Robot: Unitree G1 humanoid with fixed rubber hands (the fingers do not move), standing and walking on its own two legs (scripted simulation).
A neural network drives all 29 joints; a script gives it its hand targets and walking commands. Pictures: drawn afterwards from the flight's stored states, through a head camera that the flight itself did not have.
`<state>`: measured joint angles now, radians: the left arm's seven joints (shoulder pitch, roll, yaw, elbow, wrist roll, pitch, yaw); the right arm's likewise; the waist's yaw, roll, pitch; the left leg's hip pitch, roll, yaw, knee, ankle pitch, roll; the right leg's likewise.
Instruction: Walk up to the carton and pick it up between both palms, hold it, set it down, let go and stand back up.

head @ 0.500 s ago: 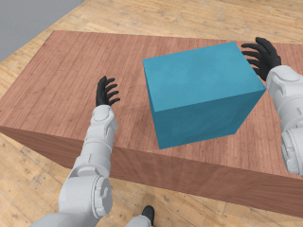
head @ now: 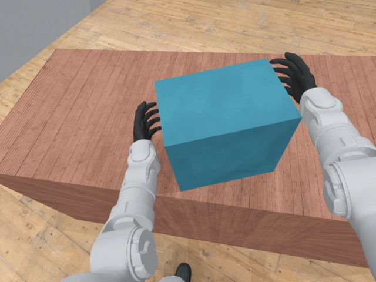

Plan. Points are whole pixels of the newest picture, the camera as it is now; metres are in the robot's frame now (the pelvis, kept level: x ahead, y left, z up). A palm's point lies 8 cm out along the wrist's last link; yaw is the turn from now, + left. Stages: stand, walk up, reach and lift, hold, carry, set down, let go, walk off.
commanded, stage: reach and lift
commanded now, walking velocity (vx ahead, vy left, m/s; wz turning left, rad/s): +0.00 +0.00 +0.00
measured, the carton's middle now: (219, 130) +0.43 +0.07 +0.01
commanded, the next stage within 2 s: none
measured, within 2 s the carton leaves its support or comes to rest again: leaves its support in 1.96 s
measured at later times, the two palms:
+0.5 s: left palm (132, 139) +0.35 +0.25 +0.04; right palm (286, 96) +0.49 -0.06 +0.09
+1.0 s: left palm (130, 141) +0.34 +0.25 +0.05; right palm (285, 99) +0.48 -0.06 +0.09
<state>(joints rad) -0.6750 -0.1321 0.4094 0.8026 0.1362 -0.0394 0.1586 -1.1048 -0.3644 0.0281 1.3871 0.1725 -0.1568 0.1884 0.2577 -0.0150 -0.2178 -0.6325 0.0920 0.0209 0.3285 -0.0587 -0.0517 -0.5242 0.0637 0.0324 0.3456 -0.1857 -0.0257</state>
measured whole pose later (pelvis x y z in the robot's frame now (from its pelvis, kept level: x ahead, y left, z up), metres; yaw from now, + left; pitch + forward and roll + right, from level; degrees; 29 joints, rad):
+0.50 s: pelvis -0.01 +0.00 +0.00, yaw +0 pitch +19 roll -2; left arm -0.70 -0.11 0.43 0.78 0.18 -0.02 0.20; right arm -1.08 -0.29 -0.10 1.34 0.08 -0.12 0.11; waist 0.25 -0.03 -0.17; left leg -0.63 0.09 0.01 0.35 -0.06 -0.05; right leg -0.50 0.07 0.02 0.33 -0.17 -0.03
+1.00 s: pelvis +0.00 +0.00 +0.00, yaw +1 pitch +17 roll -1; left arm -0.64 -0.16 0.56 0.71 0.32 -0.02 0.12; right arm -1.01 -0.20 -0.37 1.33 -0.19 -0.18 0.12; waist 0.22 -0.05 -0.17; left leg -0.54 0.08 0.04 0.31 -0.06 -0.04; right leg -0.43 0.05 0.02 0.33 -0.20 -0.03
